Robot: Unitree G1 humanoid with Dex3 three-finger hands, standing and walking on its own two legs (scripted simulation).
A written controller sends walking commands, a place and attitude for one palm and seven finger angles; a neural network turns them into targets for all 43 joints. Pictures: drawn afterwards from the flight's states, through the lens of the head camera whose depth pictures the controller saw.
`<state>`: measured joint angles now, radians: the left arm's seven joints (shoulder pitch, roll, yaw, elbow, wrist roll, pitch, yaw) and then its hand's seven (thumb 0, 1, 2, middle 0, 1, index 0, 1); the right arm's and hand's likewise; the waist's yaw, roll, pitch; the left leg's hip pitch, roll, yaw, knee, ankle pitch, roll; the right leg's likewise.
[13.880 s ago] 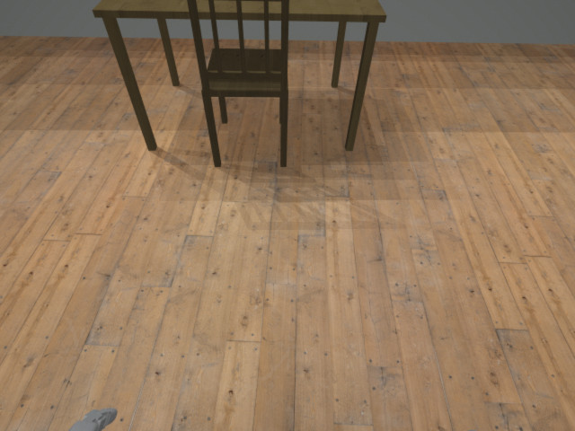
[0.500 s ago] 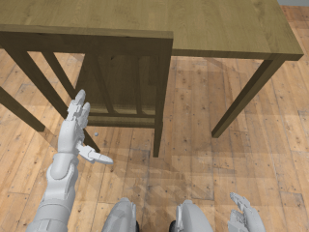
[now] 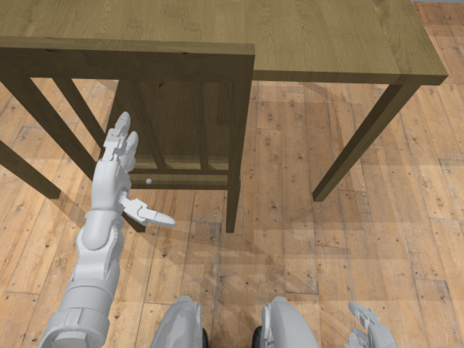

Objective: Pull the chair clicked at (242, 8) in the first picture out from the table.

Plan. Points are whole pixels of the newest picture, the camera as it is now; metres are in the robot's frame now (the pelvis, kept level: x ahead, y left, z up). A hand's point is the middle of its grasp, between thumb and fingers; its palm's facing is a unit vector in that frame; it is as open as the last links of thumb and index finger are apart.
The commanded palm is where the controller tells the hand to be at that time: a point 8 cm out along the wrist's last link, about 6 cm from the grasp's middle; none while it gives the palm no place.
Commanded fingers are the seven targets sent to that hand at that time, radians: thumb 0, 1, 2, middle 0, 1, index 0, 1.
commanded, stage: push the fingers through the gap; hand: left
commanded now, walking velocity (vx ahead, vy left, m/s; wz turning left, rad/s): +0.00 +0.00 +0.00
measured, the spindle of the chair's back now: (148, 130) +0.50 +0.17 +0.00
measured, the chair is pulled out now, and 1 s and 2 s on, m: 0.00 0.00 0.00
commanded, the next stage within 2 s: hook a spindle and tug to test in 1.20 s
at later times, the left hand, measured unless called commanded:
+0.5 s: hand (147, 153) +0.44 +0.16 +0.01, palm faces +0.00 -1.00 -0.04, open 16.9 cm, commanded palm +0.42 +0.20 +0.02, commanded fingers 0.00 -0.50 0.30 -0.06 -0.08 -0.06 -0.08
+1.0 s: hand (154, 142) +0.47 +0.15 +0.02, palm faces -0.01 -1.00 -0.03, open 16.9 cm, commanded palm +0.44 +0.19 +0.02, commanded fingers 0.00 -0.50 0.30 -0.06 -0.08 -0.06 -0.08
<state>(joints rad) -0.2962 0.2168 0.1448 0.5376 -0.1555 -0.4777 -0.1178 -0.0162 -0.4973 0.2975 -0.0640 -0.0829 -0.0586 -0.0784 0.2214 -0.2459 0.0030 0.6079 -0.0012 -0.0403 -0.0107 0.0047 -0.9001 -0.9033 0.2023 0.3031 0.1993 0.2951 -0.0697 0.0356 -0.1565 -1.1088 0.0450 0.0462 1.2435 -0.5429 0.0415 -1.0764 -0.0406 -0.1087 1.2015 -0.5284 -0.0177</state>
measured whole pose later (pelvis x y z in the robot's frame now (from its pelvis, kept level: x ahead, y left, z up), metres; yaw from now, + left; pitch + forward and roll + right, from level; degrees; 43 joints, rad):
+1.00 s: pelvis +0.00 +0.01 -0.01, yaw -1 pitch +27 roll -3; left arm -0.66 0.31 0.28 0.93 -0.10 -0.52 -0.12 -0.02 -0.50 0.30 -0.06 -0.08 -0.06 -0.08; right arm 0.28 -0.24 0.00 0.63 -0.03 0.05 0.03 0.00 -0.90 -0.90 0.20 0.30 0.20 0.30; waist -0.13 0.04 -0.15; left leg -1.19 0.05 0.05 1.27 -0.55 0.05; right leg -1.16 -0.03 -0.10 1.22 -0.52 -0.01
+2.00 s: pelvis +0.00 +0.00 -0.01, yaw -1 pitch +27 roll -3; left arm -0.67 0.30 0.28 0.93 -0.09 -0.53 -0.10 -0.01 0.15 0.58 -0.47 -1.36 -0.46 -1.36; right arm 0.27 -0.24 0.00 0.62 -0.03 0.06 0.03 0.00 -0.90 -0.90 0.20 0.30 0.20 0.29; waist -0.13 0.04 -0.15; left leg -1.19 0.06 0.05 1.27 -0.55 0.05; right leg -1.16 -0.03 -0.10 1.22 -0.53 -0.01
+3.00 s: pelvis +0.05 +0.01 +0.03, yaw -2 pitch +22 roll -2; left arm -0.35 0.23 0.13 0.53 -0.06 -0.30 0.02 0.02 0.78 0.82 -0.40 -1.37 -0.40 -1.45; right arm 0.23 -0.21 -0.01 0.56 0.02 0.09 -0.02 0.00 -0.90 -0.90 0.20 0.30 0.20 0.29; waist -0.08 0.03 -0.06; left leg -0.90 0.02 0.06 1.07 -0.55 0.05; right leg -0.89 -0.02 -0.05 1.03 -0.50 0.03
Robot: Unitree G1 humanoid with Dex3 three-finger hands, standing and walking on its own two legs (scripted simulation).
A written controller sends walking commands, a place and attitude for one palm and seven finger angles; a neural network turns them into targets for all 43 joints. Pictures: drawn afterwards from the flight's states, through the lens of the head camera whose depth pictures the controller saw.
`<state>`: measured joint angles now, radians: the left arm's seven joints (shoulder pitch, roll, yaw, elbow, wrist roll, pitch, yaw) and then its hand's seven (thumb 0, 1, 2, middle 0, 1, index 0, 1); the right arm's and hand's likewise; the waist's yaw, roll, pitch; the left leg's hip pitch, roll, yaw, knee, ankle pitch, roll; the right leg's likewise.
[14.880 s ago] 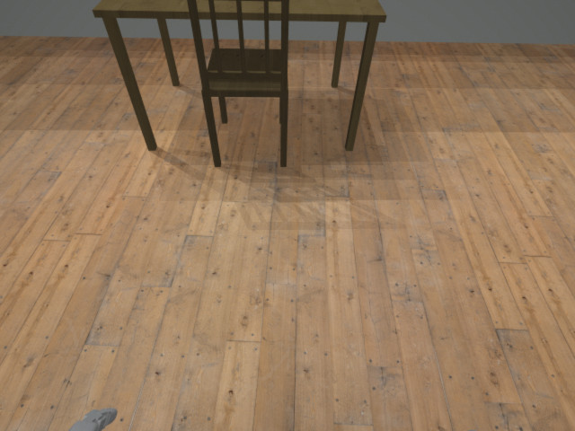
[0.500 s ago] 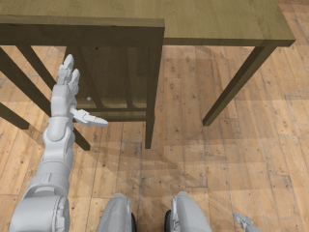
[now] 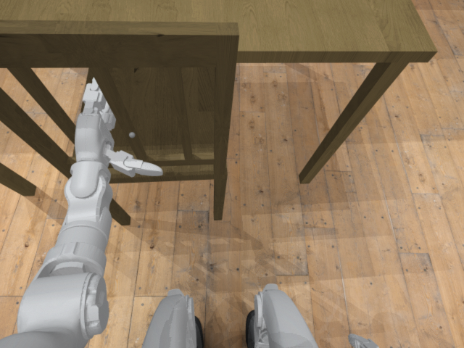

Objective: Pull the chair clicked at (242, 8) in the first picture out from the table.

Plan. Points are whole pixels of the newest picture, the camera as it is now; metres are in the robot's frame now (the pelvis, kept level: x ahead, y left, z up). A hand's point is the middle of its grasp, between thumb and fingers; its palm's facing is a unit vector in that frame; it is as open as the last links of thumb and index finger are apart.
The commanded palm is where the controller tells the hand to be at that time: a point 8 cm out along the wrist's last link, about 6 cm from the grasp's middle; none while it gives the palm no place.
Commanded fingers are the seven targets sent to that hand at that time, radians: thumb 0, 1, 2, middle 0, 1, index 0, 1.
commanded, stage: push the fingers through the gap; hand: left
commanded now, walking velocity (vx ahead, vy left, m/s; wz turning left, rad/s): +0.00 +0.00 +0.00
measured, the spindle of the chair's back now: (124, 121) +0.50 +0.17 +0.01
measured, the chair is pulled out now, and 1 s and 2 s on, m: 0.00 0.00 0.02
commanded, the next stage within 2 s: hook a spindle and tug to test in 0.20 s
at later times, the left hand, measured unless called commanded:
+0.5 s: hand (134, 132) +0.47 +0.15 +0.02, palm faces +0.02 -1.00 -0.03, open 16.5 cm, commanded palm +0.44 +0.19 +0.02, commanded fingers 0.00 -0.50 0.30 -0.25 -0.68 -0.25 -0.68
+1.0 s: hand (135, 131) +0.47 +0.15 +0.02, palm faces +0.02 -1.00 -0.03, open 8.8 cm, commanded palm +0.44 +0.19 +0.02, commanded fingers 0.00 0.68 0.80 -0.50 -1.45 -0.50 -1.45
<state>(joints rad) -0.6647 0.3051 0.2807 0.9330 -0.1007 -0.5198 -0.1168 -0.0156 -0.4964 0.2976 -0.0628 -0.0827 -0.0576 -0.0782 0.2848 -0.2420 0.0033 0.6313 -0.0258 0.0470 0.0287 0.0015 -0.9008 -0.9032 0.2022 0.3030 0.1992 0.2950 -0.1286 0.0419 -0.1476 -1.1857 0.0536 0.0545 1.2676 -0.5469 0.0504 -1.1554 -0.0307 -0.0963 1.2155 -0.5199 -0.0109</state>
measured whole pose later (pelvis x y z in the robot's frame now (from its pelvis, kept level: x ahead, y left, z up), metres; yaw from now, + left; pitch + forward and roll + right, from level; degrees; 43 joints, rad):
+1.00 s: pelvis +0.00 +0.00 +0.00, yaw +0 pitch +27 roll -3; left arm -0.67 0.30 0.28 0.93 -0.09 -0.53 -0.10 -0.01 0.15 0.58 -0.47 -1.36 -0.46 -1.36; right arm 0.27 -0.24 0.00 0.62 -0.03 0.06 0.03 0.00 -0.90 -0.90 0.20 0.30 0.20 0.29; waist -0.13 0.04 -0.15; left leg -1.19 0.06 0.05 1.27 -0.55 0.05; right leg -1.16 -0.03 -0.10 1.22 -0.53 -0.01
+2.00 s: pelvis +0.05 +0.01 +0.04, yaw -1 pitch +22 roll -2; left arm -0.35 0.23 0.13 0.53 -0.06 -0.30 0.02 0.02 0.78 0.82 -0.40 -1.37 -0.40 -1.45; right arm 0.23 -0.21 -0.01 0.56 0.02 0.09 -0.02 0.00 -0.90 -0.90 0.20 0.30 0.20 0.29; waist -0.08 0.03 -0.06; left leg -0.90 0.02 0.06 1.07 -0.55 0.05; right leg -0.89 -0.02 -0.05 1.03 -0.50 0.03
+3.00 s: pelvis +0.04 +0.01 +0.11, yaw -5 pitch +3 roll -2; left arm -0.44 0.19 0.13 0.97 -0.07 -0.21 0.07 0.04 0.75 0.82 -0.33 -1.13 -0.49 -1.45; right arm 0.20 -0.19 0.02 0.71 0.02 0.03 -0.08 0.00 -0.90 -0.90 0.21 0.30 0.20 0.30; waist -0.06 0.06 0.18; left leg -0.37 0.03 -0.02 0.71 -0.38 -0.03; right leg -0.36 0.03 -0.08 0.48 -0.18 -0.04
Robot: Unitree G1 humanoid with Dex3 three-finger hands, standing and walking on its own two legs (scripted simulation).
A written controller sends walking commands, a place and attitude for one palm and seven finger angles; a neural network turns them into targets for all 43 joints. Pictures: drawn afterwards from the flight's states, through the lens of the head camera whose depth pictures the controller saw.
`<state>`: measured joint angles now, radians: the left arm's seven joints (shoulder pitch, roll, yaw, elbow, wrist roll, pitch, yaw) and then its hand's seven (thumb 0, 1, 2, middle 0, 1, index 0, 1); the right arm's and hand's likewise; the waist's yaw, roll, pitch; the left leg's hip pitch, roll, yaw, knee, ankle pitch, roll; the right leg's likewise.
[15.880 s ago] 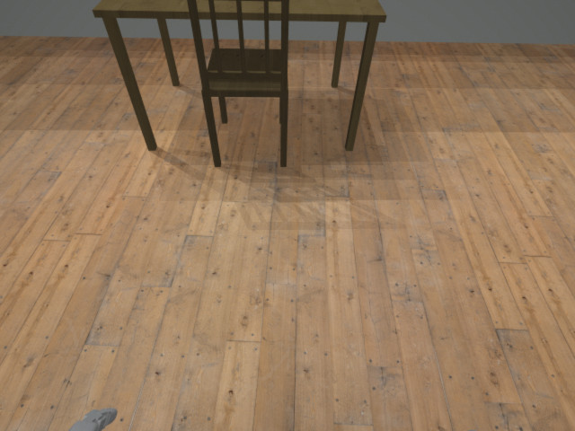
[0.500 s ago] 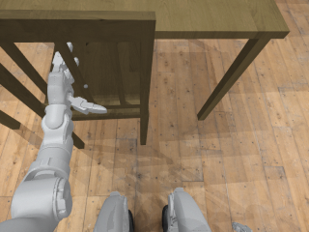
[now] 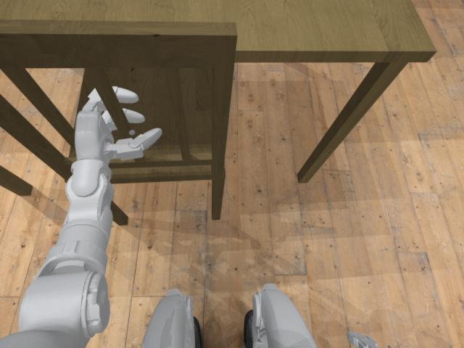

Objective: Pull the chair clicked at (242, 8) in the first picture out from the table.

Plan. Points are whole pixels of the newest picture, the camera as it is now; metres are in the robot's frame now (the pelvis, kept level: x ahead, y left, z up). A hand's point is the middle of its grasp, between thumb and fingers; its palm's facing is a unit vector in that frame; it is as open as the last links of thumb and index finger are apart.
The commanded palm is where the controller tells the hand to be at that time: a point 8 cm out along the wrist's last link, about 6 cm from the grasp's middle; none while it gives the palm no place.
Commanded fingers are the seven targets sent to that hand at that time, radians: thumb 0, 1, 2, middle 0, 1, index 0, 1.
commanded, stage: hook a spindle and tug to test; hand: left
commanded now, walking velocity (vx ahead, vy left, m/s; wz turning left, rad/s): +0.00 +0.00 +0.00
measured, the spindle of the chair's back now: (121, 122) +0.50 +0.17 +0.01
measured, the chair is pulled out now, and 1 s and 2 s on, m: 0.00 0.02 0.07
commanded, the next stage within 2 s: step backward, pulling the chair out in 0.80 s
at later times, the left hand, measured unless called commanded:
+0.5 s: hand (133, 133) +0.47 +0.15 +0.02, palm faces +0.03 -1.00 -0.02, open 5.0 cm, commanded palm +0.42 +0.19 +0.02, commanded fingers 0.00 0.90 0.90 -0.50 -1.45 -0.50 -1.45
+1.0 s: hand (131, 142) +0.45 +0.15 +0.03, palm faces +0.01 -0.99 -0.13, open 5.2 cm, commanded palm +0.42 +0.20 +0.02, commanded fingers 0.00 0.90 0.90 -0.50 -1.45 -0.50 -1.45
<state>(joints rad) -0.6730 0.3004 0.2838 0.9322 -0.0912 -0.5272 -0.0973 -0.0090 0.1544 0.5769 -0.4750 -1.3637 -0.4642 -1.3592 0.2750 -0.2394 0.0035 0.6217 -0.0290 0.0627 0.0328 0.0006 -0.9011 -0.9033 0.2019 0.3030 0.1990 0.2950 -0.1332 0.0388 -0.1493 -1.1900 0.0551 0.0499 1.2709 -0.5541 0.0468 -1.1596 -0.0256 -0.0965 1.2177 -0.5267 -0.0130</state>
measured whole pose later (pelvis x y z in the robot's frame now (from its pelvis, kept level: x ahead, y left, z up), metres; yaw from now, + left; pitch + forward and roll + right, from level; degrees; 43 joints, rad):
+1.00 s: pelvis +0.05 +0.01 +0.04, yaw +0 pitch +22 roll -2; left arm -0.35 0.23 0.13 0.53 -0.06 -0.30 0.02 0.02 0.78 0.82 -0.40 -1.37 -0.40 -1.45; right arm 0.23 -0.21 -0.01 0.56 0.02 0.09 -0.02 0.00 -0.90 -0.90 0.20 0.30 0.20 0.29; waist -0.08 0.03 -0.06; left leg -0.90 0.02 0.06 1.07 -0.55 0.05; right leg -0.89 -0.02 -0.05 1.03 -0.50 0.03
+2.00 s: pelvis +0.04 +0.01 +0.11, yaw -5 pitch +3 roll -2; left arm -0.44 0.19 0.13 0.97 -0.07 -0.21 0.07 0.04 0.75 0.82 -0.33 -1.13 -0.49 -1.45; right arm 0.20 -0.19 0.02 0.71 0.02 0.03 -0.08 0.00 -0.90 -0.90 0.21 0.30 0.20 0.30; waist -0.06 0.06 0.18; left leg -0.37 0.03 -0.02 0.71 -0.38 -0.03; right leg -0.36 0.03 -0.08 0.48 -0.18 -0.04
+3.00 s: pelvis -0.14 +0.04 +0.11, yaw -2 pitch +2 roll -2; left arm -0.46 0.16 0.02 0.91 -0.05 -0.19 0.08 0.02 0.75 0.81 -0.27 -1.15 -0.49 -1.45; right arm 0.19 -0.21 -0.02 0.70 0.02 0.01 -0.07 0.00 -0.90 -0.90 0.20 0.30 0.20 0.30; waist -0.07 0.06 0.21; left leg -0.41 0.09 -0.06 0.60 -0.24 -0.06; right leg -0.35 0.05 -0.04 0.48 -0.16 -0.03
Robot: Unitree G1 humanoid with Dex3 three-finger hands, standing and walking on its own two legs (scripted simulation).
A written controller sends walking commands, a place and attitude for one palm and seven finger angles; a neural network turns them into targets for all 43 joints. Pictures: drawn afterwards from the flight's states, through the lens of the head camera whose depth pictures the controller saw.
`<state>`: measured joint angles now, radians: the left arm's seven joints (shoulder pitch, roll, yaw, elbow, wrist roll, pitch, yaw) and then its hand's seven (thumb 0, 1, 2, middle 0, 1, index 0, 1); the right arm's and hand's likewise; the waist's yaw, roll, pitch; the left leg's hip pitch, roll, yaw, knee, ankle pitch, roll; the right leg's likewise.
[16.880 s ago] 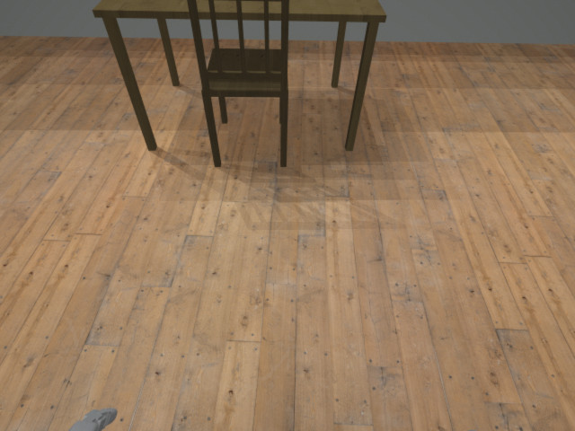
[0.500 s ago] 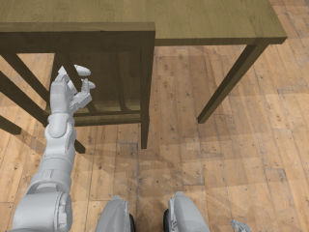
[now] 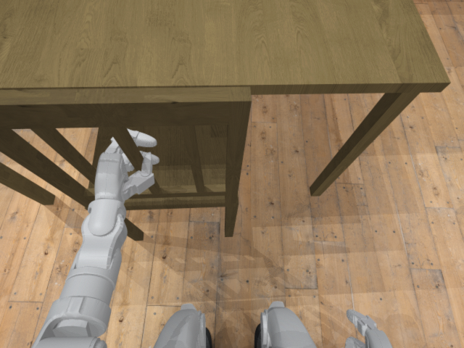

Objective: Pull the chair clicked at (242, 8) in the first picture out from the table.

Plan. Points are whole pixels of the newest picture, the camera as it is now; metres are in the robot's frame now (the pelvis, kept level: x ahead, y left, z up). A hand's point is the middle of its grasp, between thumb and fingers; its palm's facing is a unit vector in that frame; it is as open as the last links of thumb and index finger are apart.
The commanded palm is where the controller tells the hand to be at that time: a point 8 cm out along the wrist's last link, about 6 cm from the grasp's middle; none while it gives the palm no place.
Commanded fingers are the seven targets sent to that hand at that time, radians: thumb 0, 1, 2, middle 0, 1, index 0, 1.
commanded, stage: step backward, pulling the chair out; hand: left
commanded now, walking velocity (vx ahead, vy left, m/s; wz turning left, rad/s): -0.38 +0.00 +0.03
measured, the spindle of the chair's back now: (139, 163) +0.43 +0.17 -0.03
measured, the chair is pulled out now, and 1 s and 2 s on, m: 0.02 0.07 0.24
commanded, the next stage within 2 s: none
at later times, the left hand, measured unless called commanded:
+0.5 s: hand (150, 171) +0.40 +0.14 +0.00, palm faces -0.02 -0.99 -0.14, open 5.0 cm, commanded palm +0.38 +0.19 -0.01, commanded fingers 0.00 0.90 0.90 -0.50 -1.45 -0.50 -1.45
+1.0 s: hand (153, 196) +0.35 +0.13 +0.00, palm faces +0.01 -0.99 -0.16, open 5.0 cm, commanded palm +0.34 +0.18 +0.00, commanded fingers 0.00 0.90 0.90 -0.50 -1.45 -0.50 -1.45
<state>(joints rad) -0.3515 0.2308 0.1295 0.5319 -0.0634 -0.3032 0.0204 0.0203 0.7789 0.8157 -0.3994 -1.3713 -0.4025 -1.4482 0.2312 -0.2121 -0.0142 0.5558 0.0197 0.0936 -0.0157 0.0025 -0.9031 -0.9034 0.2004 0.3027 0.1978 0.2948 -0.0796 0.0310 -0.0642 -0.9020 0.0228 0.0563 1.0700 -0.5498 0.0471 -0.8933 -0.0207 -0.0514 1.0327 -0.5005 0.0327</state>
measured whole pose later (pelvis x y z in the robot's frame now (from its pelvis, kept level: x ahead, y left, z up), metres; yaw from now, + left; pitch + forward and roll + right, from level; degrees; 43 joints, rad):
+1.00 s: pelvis -0.01 +0.00 +0.07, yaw -4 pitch +3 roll -2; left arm -0.44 0.19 0.13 0.97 -0.07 -0.21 0.07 0.04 0.75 0.82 -0.33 -1.13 -0.49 -1.45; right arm 0.20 -0.19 0.02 0.71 0.02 0.03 -0.08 0.00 -0.90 -0.90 0.21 0.30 0.20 0.30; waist -0.06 0.06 0.18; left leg -0.37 0.03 -0.02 0.71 -0.38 -0.03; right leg -0.36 0.03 -0.08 0.48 -0.18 -0.04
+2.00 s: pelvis -0.19 +0.03 +0.07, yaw -2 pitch +2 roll -2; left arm -0.46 0.16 0.02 0.91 -0.05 -0.19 0.08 0.02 0.75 0.81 -0.27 -1.15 -0.49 -1.45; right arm 0.19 -0.21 -0.02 0.70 0.02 0.01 -0.07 0.00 -0.90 -0.90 0.20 0.30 0.20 0.30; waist -0.07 0.06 0.21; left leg -0.41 0.09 -0.06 0.60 -0.24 -0.06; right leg -0.35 0.05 -0.04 0.48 -0.16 -0.03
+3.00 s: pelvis -0.38 +0.06 +0.07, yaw -1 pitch +3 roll +0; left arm -0.46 0.13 -0.07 0.87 -0.03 -0.14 0.08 0.01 0.77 0.80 -0.18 -1.16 -0.45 -1.45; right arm 0.20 -0.21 -0.02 0.65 -0.01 0.03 -0.07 0.00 -0.90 -0.90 0.20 0.30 0.20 0.29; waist -0.06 0.01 0.17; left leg -0.26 0.07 0.03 0.49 -0.27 -0.04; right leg -0.41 -0.01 -0.03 0.67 -0.34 -0.01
